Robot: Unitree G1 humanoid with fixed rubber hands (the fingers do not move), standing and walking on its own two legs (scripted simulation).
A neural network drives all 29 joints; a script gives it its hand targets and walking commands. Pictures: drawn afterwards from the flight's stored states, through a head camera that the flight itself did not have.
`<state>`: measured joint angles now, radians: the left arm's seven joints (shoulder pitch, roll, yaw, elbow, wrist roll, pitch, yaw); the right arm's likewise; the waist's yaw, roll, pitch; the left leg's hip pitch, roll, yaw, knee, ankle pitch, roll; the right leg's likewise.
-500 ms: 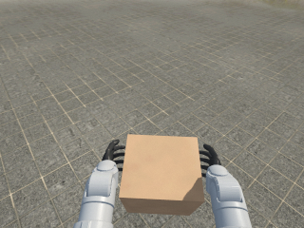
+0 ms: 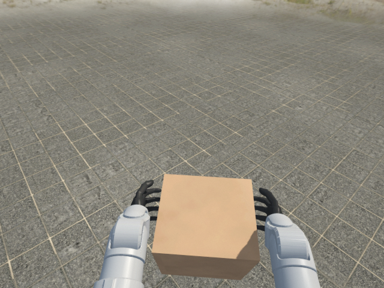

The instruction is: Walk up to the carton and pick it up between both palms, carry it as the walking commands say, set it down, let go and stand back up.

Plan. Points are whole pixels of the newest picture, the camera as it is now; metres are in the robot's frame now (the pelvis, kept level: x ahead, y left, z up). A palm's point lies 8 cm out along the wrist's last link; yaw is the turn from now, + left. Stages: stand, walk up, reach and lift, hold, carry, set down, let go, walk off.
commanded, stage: set down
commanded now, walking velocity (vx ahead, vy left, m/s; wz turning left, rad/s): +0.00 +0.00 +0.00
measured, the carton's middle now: (204, 229) +0.30 -0.01 -0.03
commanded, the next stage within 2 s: none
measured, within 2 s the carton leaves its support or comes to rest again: neither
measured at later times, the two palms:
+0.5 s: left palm (141, 226) +0.30 +0.14 -0.01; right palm (263, 232) +0.29 -0.15 -0.02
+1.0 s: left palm (145, 241) +0.31 +0.14 -0.11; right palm (251, 242) +0.32 -0.14 -0.12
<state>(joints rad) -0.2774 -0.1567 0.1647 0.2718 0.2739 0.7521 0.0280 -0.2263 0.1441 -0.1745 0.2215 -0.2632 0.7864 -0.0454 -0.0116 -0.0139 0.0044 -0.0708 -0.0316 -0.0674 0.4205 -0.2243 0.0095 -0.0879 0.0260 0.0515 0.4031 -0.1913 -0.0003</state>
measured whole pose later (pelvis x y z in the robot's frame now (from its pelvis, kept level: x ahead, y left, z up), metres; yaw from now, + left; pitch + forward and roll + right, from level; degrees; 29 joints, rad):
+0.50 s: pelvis -0.01 +0.00 -0.01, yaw +1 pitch +1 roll +0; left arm -0.38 -0.19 0.34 0.55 0.33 0.47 0.03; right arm -0.34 0.17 -0.33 0.52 -0.34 0.50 -0.04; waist 0.00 0.00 -0.01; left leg -0.33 -0.04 -0.08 0.58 -0.27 0.00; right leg -0.34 0.04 0.05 0.57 -0.24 0.00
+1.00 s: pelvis -0.04 +0.00 -0.07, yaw +0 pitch +22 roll +0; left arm -0.48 -0.23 0.42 0.53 0.30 0.26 0.05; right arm -0.48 0.16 -0.38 0.57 -0.28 0.28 -0.11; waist 0.03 -0.01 -0.11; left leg -0.97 -0.06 -0.08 0.93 -0.34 -0.01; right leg -0.99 0.06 0.06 0.91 -0.30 0.01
